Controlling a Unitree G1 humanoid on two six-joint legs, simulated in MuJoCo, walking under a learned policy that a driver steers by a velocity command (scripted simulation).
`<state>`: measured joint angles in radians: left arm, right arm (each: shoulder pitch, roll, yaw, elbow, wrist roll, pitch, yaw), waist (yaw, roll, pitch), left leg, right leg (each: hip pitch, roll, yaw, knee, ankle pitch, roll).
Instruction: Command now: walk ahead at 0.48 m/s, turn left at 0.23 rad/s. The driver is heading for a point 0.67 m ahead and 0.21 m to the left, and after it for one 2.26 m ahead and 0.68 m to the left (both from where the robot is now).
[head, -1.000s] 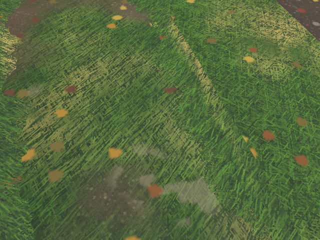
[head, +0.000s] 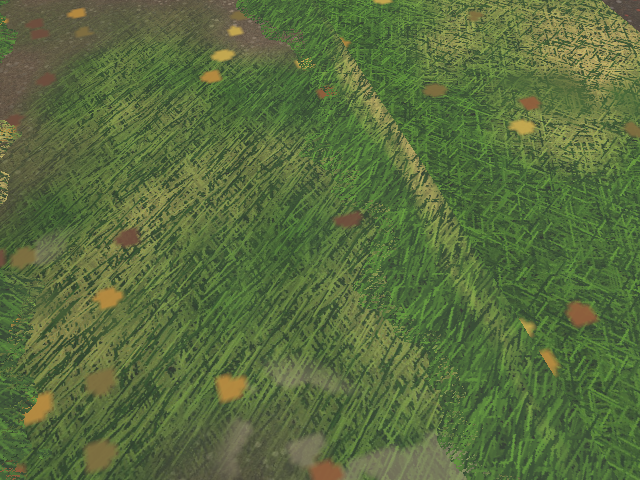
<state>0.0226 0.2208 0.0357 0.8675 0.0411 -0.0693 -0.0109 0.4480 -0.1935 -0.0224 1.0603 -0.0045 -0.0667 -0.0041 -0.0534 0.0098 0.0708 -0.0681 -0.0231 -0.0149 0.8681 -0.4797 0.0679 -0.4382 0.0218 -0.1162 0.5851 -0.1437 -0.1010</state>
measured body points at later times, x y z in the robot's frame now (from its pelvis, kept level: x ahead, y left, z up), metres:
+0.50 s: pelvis +0.28 +0.02 +0.00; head +0.31 +0.03 +0.45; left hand +0.16 +0.24 -0.15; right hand +0.51 -0.15 -0.12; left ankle +0.36 +0.08 -0.72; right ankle +0.11 -0.07 -0.71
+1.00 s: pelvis +0.55 +0.09 +0.01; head +0.59 +0.11 +0.45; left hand +0.65 +0.40 -0.08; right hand +0.66 -0.18 -0.12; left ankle +0.37 +0.08 -0.72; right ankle +0.73 +0.06 -0.71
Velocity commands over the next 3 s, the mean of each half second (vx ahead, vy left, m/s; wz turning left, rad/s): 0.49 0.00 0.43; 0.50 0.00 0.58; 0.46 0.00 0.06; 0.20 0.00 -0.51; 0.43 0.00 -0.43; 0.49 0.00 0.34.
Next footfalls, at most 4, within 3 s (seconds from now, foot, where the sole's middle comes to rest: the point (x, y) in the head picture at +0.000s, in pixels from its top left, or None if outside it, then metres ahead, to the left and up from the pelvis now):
0.50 left None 0.40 0.10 -0.76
1.02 right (283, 337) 0.77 0.09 -0.76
1.48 left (157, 330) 0.81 0.38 -0.76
1.94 right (244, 293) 0.90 0.18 -0.76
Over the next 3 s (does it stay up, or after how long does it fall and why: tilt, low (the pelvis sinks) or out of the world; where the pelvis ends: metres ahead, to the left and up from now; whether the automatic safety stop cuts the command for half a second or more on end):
stays up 1.32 0.30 0.01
